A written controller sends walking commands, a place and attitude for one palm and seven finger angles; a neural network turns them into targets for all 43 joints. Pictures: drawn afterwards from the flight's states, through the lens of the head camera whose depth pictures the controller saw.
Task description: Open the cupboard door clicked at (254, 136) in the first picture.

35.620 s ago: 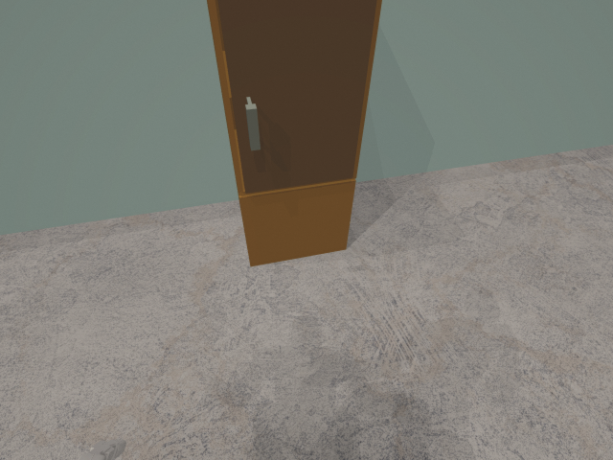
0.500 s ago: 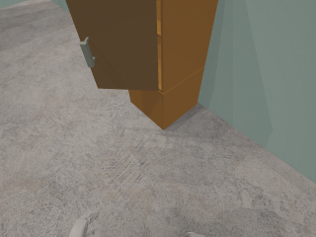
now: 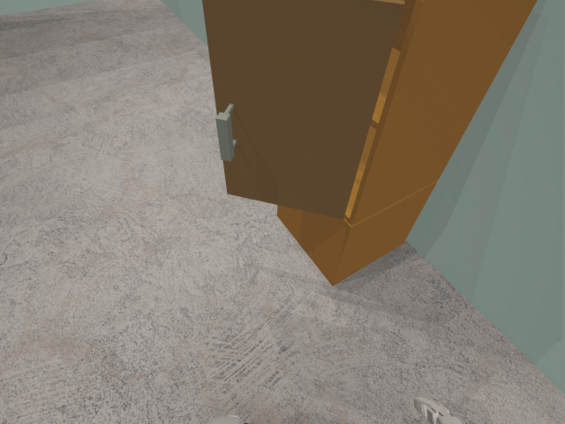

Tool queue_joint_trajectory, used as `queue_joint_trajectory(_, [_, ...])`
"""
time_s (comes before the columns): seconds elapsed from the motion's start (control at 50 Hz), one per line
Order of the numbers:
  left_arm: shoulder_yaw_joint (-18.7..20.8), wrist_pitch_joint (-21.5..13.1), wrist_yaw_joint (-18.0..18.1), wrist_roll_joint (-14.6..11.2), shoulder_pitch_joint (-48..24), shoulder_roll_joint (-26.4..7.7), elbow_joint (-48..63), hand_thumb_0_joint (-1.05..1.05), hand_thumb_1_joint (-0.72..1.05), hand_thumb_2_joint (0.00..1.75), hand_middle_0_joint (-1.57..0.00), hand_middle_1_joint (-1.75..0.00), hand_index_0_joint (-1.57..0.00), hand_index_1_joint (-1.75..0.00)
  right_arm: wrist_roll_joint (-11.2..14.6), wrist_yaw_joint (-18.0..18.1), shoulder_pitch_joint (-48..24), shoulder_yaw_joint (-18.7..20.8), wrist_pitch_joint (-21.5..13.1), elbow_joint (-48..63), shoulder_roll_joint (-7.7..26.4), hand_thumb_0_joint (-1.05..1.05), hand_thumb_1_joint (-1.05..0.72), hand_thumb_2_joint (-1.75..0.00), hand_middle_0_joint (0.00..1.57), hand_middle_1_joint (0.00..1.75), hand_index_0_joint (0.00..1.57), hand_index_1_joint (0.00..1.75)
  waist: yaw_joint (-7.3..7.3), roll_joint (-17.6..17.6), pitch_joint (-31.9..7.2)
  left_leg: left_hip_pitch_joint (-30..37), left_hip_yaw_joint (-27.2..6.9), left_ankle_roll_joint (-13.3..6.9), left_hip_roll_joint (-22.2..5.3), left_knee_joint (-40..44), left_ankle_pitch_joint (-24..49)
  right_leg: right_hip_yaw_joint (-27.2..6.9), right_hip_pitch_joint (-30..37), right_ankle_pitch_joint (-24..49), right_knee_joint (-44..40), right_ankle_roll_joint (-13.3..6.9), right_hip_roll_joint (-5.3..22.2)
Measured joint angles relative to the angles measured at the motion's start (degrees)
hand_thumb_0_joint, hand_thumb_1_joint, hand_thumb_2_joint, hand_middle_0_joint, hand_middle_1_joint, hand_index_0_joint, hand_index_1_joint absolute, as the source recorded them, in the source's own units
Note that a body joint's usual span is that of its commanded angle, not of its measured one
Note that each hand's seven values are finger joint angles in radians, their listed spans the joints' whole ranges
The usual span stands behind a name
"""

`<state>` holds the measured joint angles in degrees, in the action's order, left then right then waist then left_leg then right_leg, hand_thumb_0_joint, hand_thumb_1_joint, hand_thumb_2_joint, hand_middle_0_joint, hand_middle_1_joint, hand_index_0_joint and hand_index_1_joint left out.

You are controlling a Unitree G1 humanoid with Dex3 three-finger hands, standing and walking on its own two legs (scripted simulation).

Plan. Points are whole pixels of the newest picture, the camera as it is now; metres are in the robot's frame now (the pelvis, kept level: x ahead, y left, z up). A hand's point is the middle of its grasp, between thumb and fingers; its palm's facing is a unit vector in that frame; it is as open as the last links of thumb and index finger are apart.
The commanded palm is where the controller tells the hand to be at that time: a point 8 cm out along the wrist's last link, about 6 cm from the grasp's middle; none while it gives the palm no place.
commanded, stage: take the last steps up to it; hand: left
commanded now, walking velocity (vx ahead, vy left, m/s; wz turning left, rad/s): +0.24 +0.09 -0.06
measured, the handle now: (228, 132) +0.74 +0.24 -0.06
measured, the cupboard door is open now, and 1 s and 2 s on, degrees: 43 43 43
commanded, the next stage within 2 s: come to a stop and stand still in 0.26 s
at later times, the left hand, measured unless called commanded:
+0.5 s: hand (189, 329) +0.28 +0.21 -0.15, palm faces -0.08 -0.97 -0.22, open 7.4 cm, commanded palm none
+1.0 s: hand (153, 382) +0.19 +0.24 -0.16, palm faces -0.04 -0.96 -0.26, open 7.4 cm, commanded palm none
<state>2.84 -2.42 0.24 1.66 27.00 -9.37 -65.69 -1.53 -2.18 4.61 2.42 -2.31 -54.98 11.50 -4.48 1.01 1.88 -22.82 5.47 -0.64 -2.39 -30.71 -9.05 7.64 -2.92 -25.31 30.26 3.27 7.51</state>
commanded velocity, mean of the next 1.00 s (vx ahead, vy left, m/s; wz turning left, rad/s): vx -0.04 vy -0.01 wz -0.03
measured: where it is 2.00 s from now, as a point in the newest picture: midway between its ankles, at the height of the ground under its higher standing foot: outside the picture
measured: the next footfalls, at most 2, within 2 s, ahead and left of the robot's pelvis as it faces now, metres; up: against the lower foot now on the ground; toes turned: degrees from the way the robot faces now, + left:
right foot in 0.42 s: +0.21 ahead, -0.07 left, +0.00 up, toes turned -8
left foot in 0.64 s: +0.20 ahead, +0.13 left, +0.00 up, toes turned +0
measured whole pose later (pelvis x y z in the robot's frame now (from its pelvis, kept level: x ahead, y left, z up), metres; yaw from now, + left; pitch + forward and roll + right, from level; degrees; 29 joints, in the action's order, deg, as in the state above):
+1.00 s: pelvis +0.14 +0.04 +0.01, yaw -4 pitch +1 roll +0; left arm 2.7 2.3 1.4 1.3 13.8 -12.9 -57.7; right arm -0.8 2.2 9.9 2.5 1.2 -58.0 10.9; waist -0.3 0.7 3.2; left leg -16.7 5.7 0.1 -2.6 -31.7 -16.0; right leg 1.2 -10.3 -19.9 29.4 -0.3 0.6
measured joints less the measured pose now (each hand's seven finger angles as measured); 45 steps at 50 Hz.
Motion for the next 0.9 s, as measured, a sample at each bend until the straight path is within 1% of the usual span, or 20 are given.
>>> queue_joint_trajectory(0.04, [-0.1, 1.3, 0.0, -0.3, -1.5, -0.3, -0.3, 0.01, 0.91, 0.9, -0.2, -0.3, -0.2, -0.29, -0.1, 1.1, -0.4, -0.2, -0.9, 0.6, -0.8, 0.0, -0.91, -0.9, 0.19, 0.3, 0.2, 0.3, 0.51, 1.1, 1.6, -0.5, 0.7, -1.8, 1.2, -4.4, -2.2, -3.7, -7.1, -4.0, 18.3, -2.2, 0.2])
queue_joint_trajectory(0.08, [0.0, 1.9, 0.1, -0.4, -3.6, -0.6, 0.4, 0.01, 0.91, 0.9, -0.2, -0.3, -0.2, -0.29, -0.1, 1.8, 0.5, -0.9, -0.9, 0.6, -1.7, 0.0, -0.91, -0.9, 0.19, 0.3, 0.2, 0.3, 0.57, 1.8, 2.1, 1.3, 1.6, -2.6, 1.9, -4.1, -4.3, -5.3, -14.5, -2.9, 32.0, -3.6, -0.6])
queue_joint_trajectory(0.14, [0.2, 2.1, -0.2, -0.1, -7.3, -0.8, 2.5, 0.01, 0.91, 0.9, -0.19, -0.3, -0.2, -0.29, 0.1, 2.7, 3.4, -1.6, -0.7, -0.6, -2.9, 0.0, -0.91, -0.9, 0.19, 0.3, 0.2, 0.3, 1.05, 2.0, 1.8, 5.0, 2.3, -2.9, 3.0, 0.5, -3.8, -4.6, -22.6, 2.1, 38.1, -4.1, -1.1])
queue_joint_trajectory(0.2, [0.3, 1.9, -0.3, -0.1, -10.6, -0.5, 5.2, 0.01, 0.91, 0.9, -0.19, -0.3, -0.19, -0.29, 0.6, 3.7, 6.3, -0.6, -1.2, -1.6, -2.3, -0.02, -0.94, -0.9, 0.2, 0.3, 0.2, 0.3, 2.05, 1.7, 1.2, 8.7, 3.1, -3.9, 4.2, 5.5, -2.9, -4.0, -27.2, 5.6, 35.1, -4.0, -1.5])
queue_joint_trajectory(0.26, [0.4, 1.9, -0.3, 0.0, -13.9, -0.4, 7.3, 0.01, 0.91, 0.9, -0.19, -0.3, -0.19, -0.29, 0.2, 3.7, 9.2, -0.6, -1.0, -3.3, -1.3, -0.02, -0.94, -0.9, 0.2, 0.3, 0.2, 0.3, 3.03, 1.2, 0.6, 11.9, 3.6, -4.3, 5.2, 9.2, -2.7, -3.5, -28.4, 8.3, 28.0, -3.8, -1.8])
queue_joint_trajectory(0.38, [0.1, 1.6, -0.3, -0.1, -18.7, -0.9, 9.8, 0.01, 0.92, 0.9, -0.19, -0.3, -0.19, -0.29, -0.2, 3.5, 14.4, -1.0, -0.2, -6.8, -1.1, -0.01, -0.93, -0.9, 0.2, 0.3, 0.2, 0.3, 5.3, 0.3, 0.4, 15.9, 4.1, -3.9, 5.6, 9.6, -6.2, -3.0, -22.7, 9.5, 11.4, -4.2, -3.3])
queue_joint_trajectory(0.42, [-0.2, 1.1, -0.2, -0.1, -19.3, -1.2, 10.2, 0.0, 0.92, 0.9, -0.19, -0.3, -0.19, -0.29, 0.1, 3.7, 16.0, -1.3, 0.1, -7.8, -1.5, -0.01, -0.92, -0.9, 0.2, 0.3, 0.2, 0.3, 5.89, 0.3, 0.3, 16.1, 4.3, -3.3, 5.4, 6.5, -9.1, -2.9, -18.3, 14.8, 4.4, -4.5, -4.1])
queue_joint_trajectory(0.46, [-0.6, 0.1, 0.4, -0.3, -19.7, -1.2, 10.0, 0.0, 0.91, 0.9, -0.19, -0.3, -0.19, -0.29, 0.7, 3.8, 16.4, -1.6, 0.8, -8.8, -1.8, 0.0, -0.92, -0.9, 0.2, 0.3, 0.2, 0.3, 6.22, -0.4, 0.4, 14.7, 3.9, -1.8, 4.2, 1.1, -12.3, -2.9, -16.4, 12.6, 2.7, -5.0, -5.2])
queue_joint_trajectory(0.5, [-1.6, 0.1, 0.8, -0.5, -20.1, -0.9, 9.5, 0.0, 0.91, 0.9, -0.19, -0.3, -0.19, -0.29, 1.3, 4.1, 15.8, -1.6, 1.9, -9.0, -2.1, 0.0, -0.91, -0.9, 0.19, 0.3, 0.2, 0.3, 7.42, -1.5, 0.8, 12.4, 1.3, 0.5, 3.2, -3.9, -16.5, -2.1, -15.4, 10.4, 2.6, -5.4, -5.9])
queue_joint_trajectory(0.54, [-1.9, 0.7, 1.3, -0.6, -20.6, -0.7, 9.2, 0.0, 0.91, 0.9, -0.19, -0.3, -0.2, -0.29, 1.6, 4.3, 14.9, -1.6, 2.9, -8.9, -2.8, 0.0, -0.91, -0.9, 0.19, 0.3, 0.2, 0.3, 7.84, -1.3, 1.3, 10.1, -0.3, 1.7, 2.5, -7.1, -19.0, -1.7, -14.6, 10.2, 1.7, -5.5, -6.0])
queue_joint_trajectory(0.6, [-1.8, 1.6, 1.7, -0.8, -21.3, -0.6, 8.6, 0.0, 0.91, 0.9, -0.19, -0.3, -0.2, -0.29, 1.8, 4.2, 12.9, -1.6, 3.7, -8.4, -3.9, 0.0, -0.91, -0.9, 0.2, 0.3, 0.2, 0.3, 7.48, 0.2, 2.4, 8.7, -1.6, 2.9, 1.6, -5.4, -17.0, -2.0, -13.6, 10.6, 0.9, -4.9, -5.6])
queue_joint_trajectory(0.62, [-1.7, 1.9, 1.8, -0.9, -21.3, -0.5, 8.5, 0.0, 0.91, 0.9, -0.19, -0.3, -0.2, -0.29, 1.7, 4.1, 12.3, -1.5, 3.7, -8.1, -4.1, 0.0, -0.91, -0.9, 0.2, 0.3, 0.2, 0.3, 7.26, 0.6, 2.7, 8.8, -1.7, 3.1, 1.3, -3.0, -13.7, -2.1, -13.5, 10.4, 1.3, -4.6, -5.4])
queue_joint_trajectory(0.64, [-1.6, 2.3, 1.8, -1.1, -21.1, -0.4, 8.4, 0.0, 0.91, 0.9, -0.2, -0.3, -0.2, -0.29, 1.6, 4.1, 11.9, -1.4, 3.7, -7.9, -4.1, 0.0, -0.91, -0.9, 0.2, 0.3, 0.2, 0.3, 7.04, 0.8, 2.8, 9.1, -1.2, 3.0, 0.9, -0.9, -7.3, -2.3, -13.5, 10.0, 2.1, -4.2, -5.3])
queue_joint_trajectory(0.66, [-1.4, 2.8, 1.7, -1.4, -20.8, -0.4, 8.2, 0.0, 0.91, 0.9, -0.2, -0.3, -0.2, -0.29, 1.4, 4.2, 11.4, -1.3, 3.6, -7.7, -4.1, 0.0, -0.91, -0.9, 0.2, 0.3, 0.2, 0.3, 6.74, 1.3, 2.8, 9.4, -0.6, 2.0, 1.1, -1.0, -5.5, -2.6, -13.6, 9.5, 3.1, -3.8, -4.9])
queue_joint_trajectory(0.68, [-1.3, 3.5, 1.6, -1.5, -20.4, -0.5, 8.1, 0.0, 0.91, 0.9, -0.2, -0.3, -0.2, -0.29, 1.2, 4.2, 11.1, -1.2, 3.7, -7.3, -4.1, 0.0, -0.91, -0.9, 0.2, 0.3, 0.2, 0.3, 6.36, 1.6, 2.5, 9.5, -0.1, 0.7, 1.4, -1.2, -6.5, -2.9, -14.1, 9.3, 4.3, -3.5, -4.6])
queue_joint_trajectory(0.72, [-0.9, 4.9, 1.6, -1.5, -19.4, -0.7, 8.1, 0.0, 0.91, 0.9, -0.2, -0.3, -0.2, -0.29, 0.7, 4.4, 10.5, -1.0, 3.8, -6.5, -4.2, 0.0, -0.91, -0.9, 0.2, 0.3, 0.2, 0.3, 5.71, 1.8, 1.7, 9.8, 0.5, -1.0, 1.5, -1.0, -8.8, -4.6, -15.9, 2.4, 10.6, -3.5, -5.2])
queue_joint_trajectory(0.76, [-0.3, 5.9, 1.7, -1.3, -18.8, -1.2, 8.0, 0.01, 0.91, 0.9, -0.2, -0.3, -0.2, -0.29, 0.3, 4.8, 9.7, -1.1, 3.6, -5.6, -4.4, 0.0, -0.91, -0.9, 0.2, 0.3, 0.2, 0.3, 5.51, 1.6, 1.4, 9.5, 0.3, -1.5, 1.4, -0.4, -8.8, -6.3, -17.7, -2.2, 17.8, -3.4, -6.4])
queue_joint_trajectory(0.8, [0.2, 6.3, 1.7, -1.2, -18.5, -1.6, 8.0, 0.01, 0.91, 0.9, -0.2, -0.3, -0.2, -0.29, -0.1, 5.3, 8.6, -1.0, 3.5, -4.9, -4.1, 0.0, -0.91, -0.9, 0.2, 0.3, 0.2, 0.3, 5.23, 1.1, 1.7, 9.2, -0.3, -1.4, 1.2, 0.5, -7.8, -6.9, -18.1, -3.5, 21.3, -3.3, -7.2])
queue_joint_trajectory(0.84, [0.4, 6.2, 1.6, -1.1, -17.9, -2.0, 8.1, 0.01, 0.91, 0.9, -0.2, -0.3, -0.2, -0.29, -0.1, 5.3, 7.5, -0.8, 3.5, -4.5, -3.4, 0.0, -0.92, -0.9, 0.2, 0.3, 0.2, 0.3, 4.83, 0.6, 2.0, 8.7, -0.5, -1.3, 0.9, 1.2, -6.9, -7.0, -17.5, -3.4, 20.9, -3.0, -7.5])
queue_joint_trajectory(0.9, [0.5, 6.1, 1.4, -1.0, -16.5, -2.5, 8.1, 0.01, 0.91, 0.9, -0.19, -0.3, -0.2, -0.29, 0.0, 5.0, 6.0, -0.4, 3.3, -3.8, -2.3, 0.0, -0.92, -0.9, 0.2, 0.3, 0.2, 0.3, 4.48, -0.2, 2.1, 8.0, -0.5, -0.9, 0.3, 1.9, -6.1, -6.3, -15.0, -2.1, 15.9, -2.9, -7.3])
